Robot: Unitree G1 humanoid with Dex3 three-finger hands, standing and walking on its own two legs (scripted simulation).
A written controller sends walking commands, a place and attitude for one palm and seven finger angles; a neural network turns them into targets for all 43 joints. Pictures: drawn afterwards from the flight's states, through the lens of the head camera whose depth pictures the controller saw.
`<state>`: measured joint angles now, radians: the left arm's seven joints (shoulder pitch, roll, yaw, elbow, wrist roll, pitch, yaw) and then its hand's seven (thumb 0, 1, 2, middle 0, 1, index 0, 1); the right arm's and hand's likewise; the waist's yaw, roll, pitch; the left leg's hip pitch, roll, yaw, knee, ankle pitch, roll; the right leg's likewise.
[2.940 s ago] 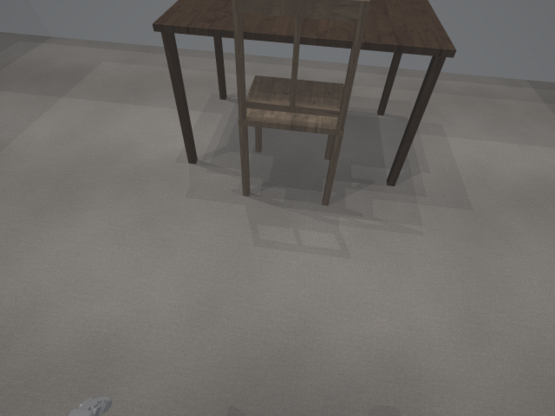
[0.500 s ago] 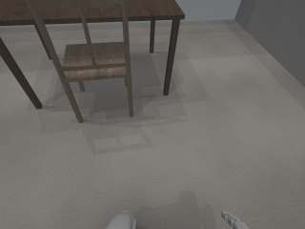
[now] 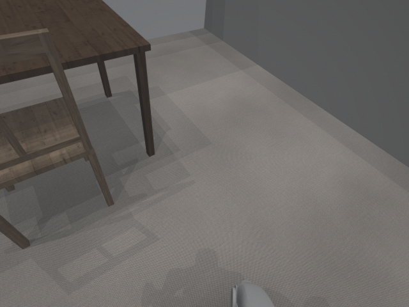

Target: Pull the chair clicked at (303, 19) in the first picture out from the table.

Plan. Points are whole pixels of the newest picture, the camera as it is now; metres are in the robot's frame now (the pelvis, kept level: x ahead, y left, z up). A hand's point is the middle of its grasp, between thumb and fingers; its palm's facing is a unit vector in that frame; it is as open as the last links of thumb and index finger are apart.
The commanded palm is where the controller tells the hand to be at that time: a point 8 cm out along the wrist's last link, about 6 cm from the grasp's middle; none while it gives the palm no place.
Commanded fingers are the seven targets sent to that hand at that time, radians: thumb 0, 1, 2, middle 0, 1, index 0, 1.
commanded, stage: walk to a spot facing it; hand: left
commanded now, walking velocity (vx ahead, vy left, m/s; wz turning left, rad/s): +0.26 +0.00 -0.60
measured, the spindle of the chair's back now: out of the picture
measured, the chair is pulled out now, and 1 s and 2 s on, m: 0.00 0.00 0.00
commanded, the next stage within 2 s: none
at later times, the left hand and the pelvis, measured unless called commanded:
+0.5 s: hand (134, 247) +0.29 +0.17 -0.17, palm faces -0.23 -0.93 -0.28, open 7.3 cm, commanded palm none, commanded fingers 0.00 0.90 0.90 -0.20 -0.30 -0.20 -0.30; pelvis +0.17 -0.02 -0.01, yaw -17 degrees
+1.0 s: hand (139, 211) +0.39 +0.18 -0.17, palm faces -0.51 -0.84 -0.19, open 7.4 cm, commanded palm none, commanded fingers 0.00 0.90 0.90 -0.20 -0.30 -0.20 -0.30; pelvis +0.23 +0.04 +0.00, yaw -36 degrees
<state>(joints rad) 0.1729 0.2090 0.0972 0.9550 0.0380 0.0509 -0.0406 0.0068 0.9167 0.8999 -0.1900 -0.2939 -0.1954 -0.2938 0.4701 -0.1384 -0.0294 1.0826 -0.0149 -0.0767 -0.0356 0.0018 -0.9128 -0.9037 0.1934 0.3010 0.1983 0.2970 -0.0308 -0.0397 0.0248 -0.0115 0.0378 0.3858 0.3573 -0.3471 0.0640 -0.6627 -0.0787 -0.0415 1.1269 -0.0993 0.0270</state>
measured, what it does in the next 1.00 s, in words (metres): walks ahead, turning right: right foot, then left foot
